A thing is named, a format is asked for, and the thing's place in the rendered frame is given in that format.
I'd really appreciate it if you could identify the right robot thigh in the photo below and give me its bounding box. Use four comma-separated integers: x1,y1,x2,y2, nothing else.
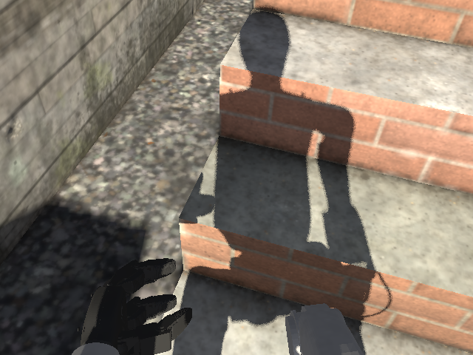
285,303,364,355

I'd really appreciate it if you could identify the robot left hand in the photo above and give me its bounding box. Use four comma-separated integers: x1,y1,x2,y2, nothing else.
78,258,192,355

